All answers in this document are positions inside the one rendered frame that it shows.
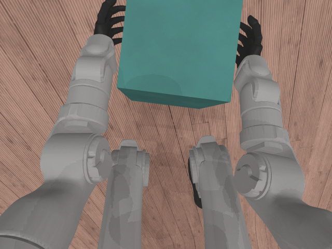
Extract left robot shin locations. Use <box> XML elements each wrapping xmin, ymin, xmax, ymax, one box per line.
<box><xmin>107</xmin><ymin>139</ymin><xmax>140</xmax><ymax>179</ymax></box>

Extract robot right forearm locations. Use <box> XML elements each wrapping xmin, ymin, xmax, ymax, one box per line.
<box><xmin>233</xmin><ymin>55</ymin><xmax>300</xmax><ymax>165</ymax></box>

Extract robot left hand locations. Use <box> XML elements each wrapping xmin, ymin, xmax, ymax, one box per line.
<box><xmin>94</xmin><ymin>0</ymin><xmax>126</xmax><ymax>46</ymax></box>

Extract robot right upper arm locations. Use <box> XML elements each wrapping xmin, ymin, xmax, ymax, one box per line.
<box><xmin>233</xmin><ymin>151</ymin><xmax>332</xmax><ymax>249</ymax></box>

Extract robot left upper arm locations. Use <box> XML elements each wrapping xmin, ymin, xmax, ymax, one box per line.
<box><xmin>0</xmin><ymin>133</ymin><xmax>113</xmax><ymax>249</ymax></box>

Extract robot right hand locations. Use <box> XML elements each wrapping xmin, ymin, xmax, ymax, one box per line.
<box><xmin>236</xmin><ymin>15</ymin><xmax>262</xmax><ymax>68</ymax></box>

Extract robot left forearm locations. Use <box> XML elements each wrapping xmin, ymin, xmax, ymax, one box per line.
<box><xmin>40</xmin><ymin>34</ymin><xmax>117</xmax><ymax>174</ymax></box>

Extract carton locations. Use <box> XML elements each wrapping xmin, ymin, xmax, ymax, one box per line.
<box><xmin>117</xmin><ymin>0</ymin><xmax>243</xmax><ymax>109</ymax></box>

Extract left robot thigh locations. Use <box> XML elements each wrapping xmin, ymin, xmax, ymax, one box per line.
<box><xmin>98</xmin><ymin>146</ymin><xmax>150</xmax><ymax>249</ymax></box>

